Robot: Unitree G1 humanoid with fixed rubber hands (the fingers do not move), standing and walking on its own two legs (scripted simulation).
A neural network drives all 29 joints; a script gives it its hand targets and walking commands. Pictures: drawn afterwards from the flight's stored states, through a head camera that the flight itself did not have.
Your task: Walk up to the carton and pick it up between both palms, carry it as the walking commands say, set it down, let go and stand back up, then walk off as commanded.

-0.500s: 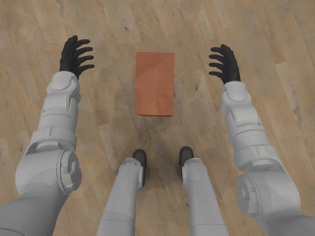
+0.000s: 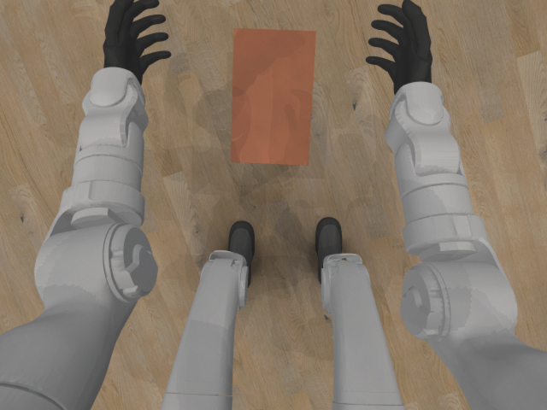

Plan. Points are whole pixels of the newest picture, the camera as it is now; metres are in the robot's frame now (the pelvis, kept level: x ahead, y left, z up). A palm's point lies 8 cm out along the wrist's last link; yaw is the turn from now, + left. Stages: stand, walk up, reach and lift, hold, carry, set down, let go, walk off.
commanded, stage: reach and lift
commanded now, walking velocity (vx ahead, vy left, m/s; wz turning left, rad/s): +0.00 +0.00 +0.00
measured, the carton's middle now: (273, 108) +0.49 +0.04 -0.52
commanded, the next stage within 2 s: none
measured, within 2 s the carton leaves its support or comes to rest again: neither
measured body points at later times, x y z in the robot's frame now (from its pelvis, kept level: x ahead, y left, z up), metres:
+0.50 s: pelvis -0.04 +0.00 -0.15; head +0.32 +0.01 +0.11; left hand +0.50 +0.19 -0.32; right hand +0.50 -0.11 -0.33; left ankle +0.05 +0.12 -0.62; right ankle +0.07 -0.13 -0.62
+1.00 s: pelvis -0.05 +0.01 -0.25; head +0.33 +0.02 -0.03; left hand +0.49 +0.19 -0.46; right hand +0.49 -0.12 -0.46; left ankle +0.05 +0.12 -0.62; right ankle +0.07 -0.13 -0.62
